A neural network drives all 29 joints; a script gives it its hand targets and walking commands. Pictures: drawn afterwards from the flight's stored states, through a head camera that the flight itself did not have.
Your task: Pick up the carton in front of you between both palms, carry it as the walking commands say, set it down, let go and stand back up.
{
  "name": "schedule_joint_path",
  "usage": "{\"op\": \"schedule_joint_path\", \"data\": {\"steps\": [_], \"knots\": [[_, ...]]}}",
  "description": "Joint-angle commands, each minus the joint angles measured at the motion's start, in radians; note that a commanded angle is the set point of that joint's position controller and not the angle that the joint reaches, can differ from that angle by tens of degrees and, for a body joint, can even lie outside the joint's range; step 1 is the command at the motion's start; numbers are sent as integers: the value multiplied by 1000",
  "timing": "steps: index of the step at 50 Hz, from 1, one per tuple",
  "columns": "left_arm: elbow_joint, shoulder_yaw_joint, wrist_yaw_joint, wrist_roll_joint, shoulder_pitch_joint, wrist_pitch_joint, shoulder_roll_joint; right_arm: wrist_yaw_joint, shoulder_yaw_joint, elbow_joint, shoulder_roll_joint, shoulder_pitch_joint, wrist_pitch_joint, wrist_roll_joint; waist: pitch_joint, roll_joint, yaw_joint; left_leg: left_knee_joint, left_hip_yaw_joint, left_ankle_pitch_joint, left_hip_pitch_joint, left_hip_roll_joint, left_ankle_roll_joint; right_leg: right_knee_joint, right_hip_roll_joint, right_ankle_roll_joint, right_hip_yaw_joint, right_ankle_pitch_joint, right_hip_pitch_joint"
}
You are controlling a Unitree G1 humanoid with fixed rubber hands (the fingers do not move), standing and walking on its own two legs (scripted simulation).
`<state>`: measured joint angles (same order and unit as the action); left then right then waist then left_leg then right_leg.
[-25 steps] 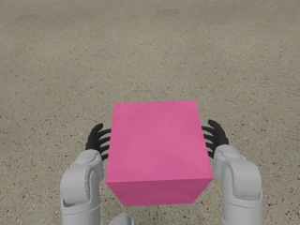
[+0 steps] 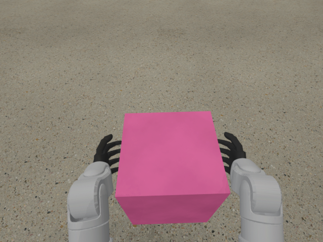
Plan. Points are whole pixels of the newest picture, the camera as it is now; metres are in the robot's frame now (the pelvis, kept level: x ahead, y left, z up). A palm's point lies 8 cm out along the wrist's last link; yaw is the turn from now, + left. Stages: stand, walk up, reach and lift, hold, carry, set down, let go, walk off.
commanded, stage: carry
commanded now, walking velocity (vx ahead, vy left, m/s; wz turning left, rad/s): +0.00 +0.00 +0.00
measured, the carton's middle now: (168, 171) +0.29 +0.00 +0.01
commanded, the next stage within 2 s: hold in 1.78 s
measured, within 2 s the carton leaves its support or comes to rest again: neither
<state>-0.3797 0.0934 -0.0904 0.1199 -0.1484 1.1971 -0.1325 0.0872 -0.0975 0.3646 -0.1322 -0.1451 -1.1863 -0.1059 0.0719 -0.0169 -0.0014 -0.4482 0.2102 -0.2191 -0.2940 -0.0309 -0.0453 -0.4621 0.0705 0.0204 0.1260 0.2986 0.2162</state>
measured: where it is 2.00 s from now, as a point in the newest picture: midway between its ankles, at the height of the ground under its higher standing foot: outside the picture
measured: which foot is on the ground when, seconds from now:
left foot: down 0.00-1.00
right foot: down 0.00-1.00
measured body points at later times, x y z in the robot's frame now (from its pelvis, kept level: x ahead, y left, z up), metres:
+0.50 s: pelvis +0.04 -0.01 -0.01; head +0.03 -0.01 +0.44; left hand +0.32 +0.14 +0.03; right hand +0.32 -0.17 +0.03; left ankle +0.01 +0.09 -0.74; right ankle -0.04 -0.12 -0.74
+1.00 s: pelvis +0.00 -0.01 +0.00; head -0.02 -0.01 +0.45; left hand +0.30 +0.14 +0.03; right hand +0.30 -0.16 +0.03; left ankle +0.01 +0.09 -0.74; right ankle -0.04 -0.12 -0.74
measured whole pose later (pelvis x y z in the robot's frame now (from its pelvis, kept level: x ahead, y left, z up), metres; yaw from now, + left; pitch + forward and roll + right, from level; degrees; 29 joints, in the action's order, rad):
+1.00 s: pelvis +0.00 -0.01 +0.00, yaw -1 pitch +2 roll +0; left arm 0.16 0.16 -0.03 0.23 -0.20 0.73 -0.14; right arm 0.03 -0.16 -0.16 -0.14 -0.20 -0.73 -0.23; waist 0.11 0.00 0.00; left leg -0.52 0.17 -0.25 -0.30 -0.06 -0.02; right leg -0.51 0.06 0.00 0.16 0.33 0.21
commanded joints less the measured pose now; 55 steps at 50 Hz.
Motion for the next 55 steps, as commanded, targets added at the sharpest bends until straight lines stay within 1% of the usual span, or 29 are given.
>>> {"op": "schedule_joint_path", "data": {"steps": [1,3,5,8,11,16,20,24,27,32,35,37,40,44,48,55], "knots": [[-9,-708,262,-401,-378,11,-884,-256,704,37,-883,-399,-16,384,313,-10,2,-69,-117,544,198,-145,21,-15,116,-3,-65,-570,-74],[30,-695,265,-388,-363,15,-873,-257,700,4,-872,-392,-22,372,307,-17,2,-99,-112,600,180,-137,25,-38,109,1,-59,-670,-82],[53,-690,270,-384,-385,10,-880,-259,701,-16,-877,-415,-19,367,298,-24,3,-112,-106,582,157,-126,31,-44,108,3,-56,-722,-92],[70,-697,276,-385,-416,-7,-905,-264,711,-34,-902,-443,-3,366,286,-29,4,-113,-102,541,136,-117,39,-44,107,3,-52,-749,-107],[91,-703,279,-375,-426,-39,-919,-267,716,-61,-919,-448,28,357,290,-18,5,-111,-102,544,144,-115,39,-47,103,0,-47,-738,-114],[154,-679,280,-328,-403,-130,-908,-273,690,-127,-904,-417,118,313,309,5,7,-115,-109,586,169,-120,30,-55,94,-3,-39,-679,-112],[182,-656,278,-292,-396,-222,-887,-273,663,-157,-883,-407,213,274,313,7,7,-116,-114,567,170,-125,26,-55,95,-7,-37,-651,-117],[230,-616,274,-243,-374,-305,-855,-269,625,-204,-852,-386,296,226,321,6,4,-122,-123,525,169,-134,21,-60,99,-13,-37,-603,-116],[282,-569,270,-199,-380,-367,-830,-267,579,-255,-828,-397,358,185,309,10,3,-108,-128,472,159,-138,19,-49,98,-17,-36,-522,-95],[419,-465,268,-124,-438,-476,-810,-266,476,-396,-808,-454,468,114,268,21,3,-69,-135,392,139,-143,20,-18,96,-21,-41,-387,-72],[500,-426,275,-96,-481,-537,-835,-272,436,-476,-835,-497,531,87,256,22,4,-48,-138,340,132,-143,20,0,96,-23,-46,-321,-59],[530,-427,281,-94,-502,-561,-867,-278,433,-507,-866,-519,555,83,254,21,4,-36,-141,311,132,-142,21,9,96,-25,-49,-286,-52],[540,-446,290,-102,-512,-569,-905,-286,447,-519,-904,-529,563,88,263,20,3,-27,-142,295,137,-142,20,15,95,-27,-50,-263,-49],[491,-498,294,-137,-489,-533,-925,-288,497,-470,-923,-505,525,120,276,20,2,-25,-144,298,140,-142,18,15,95,-27,-50,-261,-51],[481,-486,292,-131,-464,-497,-901,-286,489,-462,-898,-479,489,120,267,20,1,-21,-147,281,126,-142,16,19,95,-27,-51,-244,-41],[465,-496,294,-142,-496,-499,-912,-289,500,-443,-908,-513,491,131,245,21,2,-3,-152,220,106,-140,18,37,95,-32,-56,-181,-16]]}}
